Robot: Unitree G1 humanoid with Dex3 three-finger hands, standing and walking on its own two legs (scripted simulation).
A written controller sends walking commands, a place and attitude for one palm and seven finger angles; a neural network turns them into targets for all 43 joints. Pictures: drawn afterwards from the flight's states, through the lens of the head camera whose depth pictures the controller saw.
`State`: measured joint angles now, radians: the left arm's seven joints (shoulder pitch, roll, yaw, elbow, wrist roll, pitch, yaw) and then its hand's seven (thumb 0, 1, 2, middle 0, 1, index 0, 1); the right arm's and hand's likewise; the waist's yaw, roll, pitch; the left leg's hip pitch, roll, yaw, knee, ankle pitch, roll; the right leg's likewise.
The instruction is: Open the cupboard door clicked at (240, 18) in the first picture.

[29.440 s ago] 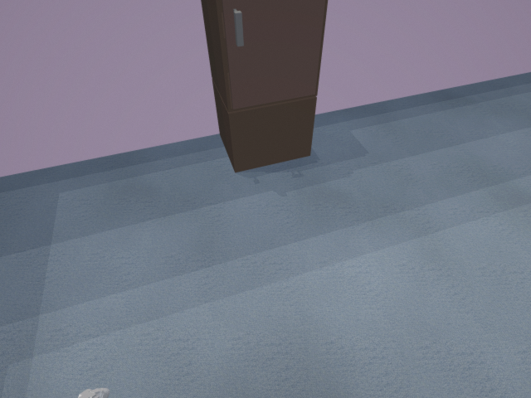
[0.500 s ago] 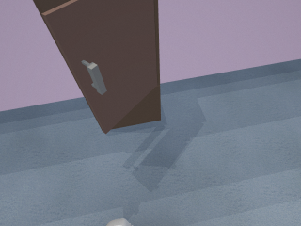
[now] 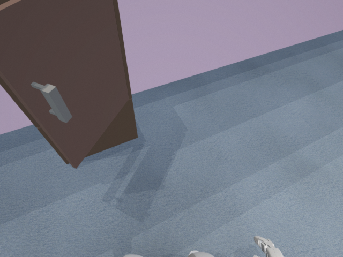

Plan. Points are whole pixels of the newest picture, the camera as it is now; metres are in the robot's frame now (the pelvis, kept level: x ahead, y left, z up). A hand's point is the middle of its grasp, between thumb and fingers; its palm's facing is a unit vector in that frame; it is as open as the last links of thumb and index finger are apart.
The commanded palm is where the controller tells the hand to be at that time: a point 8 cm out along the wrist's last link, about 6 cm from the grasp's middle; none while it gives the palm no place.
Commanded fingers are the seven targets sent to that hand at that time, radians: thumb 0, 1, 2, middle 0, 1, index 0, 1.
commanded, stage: walk to a spot facing it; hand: left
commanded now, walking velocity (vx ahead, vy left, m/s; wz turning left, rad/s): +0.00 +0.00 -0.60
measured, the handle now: (51, 102) +0.45 +0.38 +0.03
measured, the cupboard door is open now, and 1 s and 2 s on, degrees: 41 41 41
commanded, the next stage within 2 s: none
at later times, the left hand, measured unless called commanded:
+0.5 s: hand (124, 243) +0.16 +0.14 -0.16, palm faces -0.31 -0.92 -0.24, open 7.4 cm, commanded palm none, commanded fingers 0.00 0.90 0.90 -0.20 -0.30 -0.20 -0.30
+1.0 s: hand (164, 221) +0.22 +0.04 -0.15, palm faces -0.56 -0.80 -0.23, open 7.4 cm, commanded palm none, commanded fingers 0.00 0.90 0.90 -0.20 -0.30 -0.20 -0.30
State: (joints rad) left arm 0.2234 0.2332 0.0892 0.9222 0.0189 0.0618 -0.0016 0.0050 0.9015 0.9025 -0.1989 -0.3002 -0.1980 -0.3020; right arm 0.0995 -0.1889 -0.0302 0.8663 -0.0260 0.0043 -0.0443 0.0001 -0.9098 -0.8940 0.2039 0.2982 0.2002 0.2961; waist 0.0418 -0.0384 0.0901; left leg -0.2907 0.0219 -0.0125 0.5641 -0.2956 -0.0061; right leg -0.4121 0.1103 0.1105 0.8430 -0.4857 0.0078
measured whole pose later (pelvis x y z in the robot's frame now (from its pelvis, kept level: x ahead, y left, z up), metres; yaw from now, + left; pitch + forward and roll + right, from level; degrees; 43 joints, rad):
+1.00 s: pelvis +0.06 -0.09 +0.01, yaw -38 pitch +1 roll +0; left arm 0.25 0.20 0.07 0.94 0.02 -0.01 -0.02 0.00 0.90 0.90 -0.20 -0.30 -0.20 -0.30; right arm 0.22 -0.25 -0.07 0.95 -0.03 0.02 0.01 0.01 -0.91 -0.89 0.20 0.30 0.20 0.30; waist 0.00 0.01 0.07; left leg -0.50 0.10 0.06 0.95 -0.38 -0.07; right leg -0.20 0.01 -0.02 0.48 -0.30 -0.02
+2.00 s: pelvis +0.34 -0.42 -0.01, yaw -58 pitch -1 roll -1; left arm 0.36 0.19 0.06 1.11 0.01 -0.04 -0.01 0.00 0.92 0.90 -0.20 -0.30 -0.20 -0.30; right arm 0.12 -0.19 -0.05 0.96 -0.04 -0.07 0.01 0.00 -0.91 -0.89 0.20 0.30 0.20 0.30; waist 0.02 -0.01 0.05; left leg -0.42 0.08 0.12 0.59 -0.13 0.02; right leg -0.11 0.01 -0.07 0.68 -0.48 -0.03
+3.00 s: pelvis +0.42 -0.68 +0.01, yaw -32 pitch +2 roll +3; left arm 0.18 0.19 0.04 0.88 0.02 0.00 0.03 0.00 0.90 0.90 -0.20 -0.30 -0.20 -0.30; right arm 0.13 -0.27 -0.10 0.93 -0.02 0.07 0.01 0.00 -0.91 -0.89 0.20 0.30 0.20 0.30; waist -0.01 0.03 0.08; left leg -0.52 0.00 0.00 1.14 -0.45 -0.06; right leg -0.26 -0.08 -0.15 0.57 -0.35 -0.03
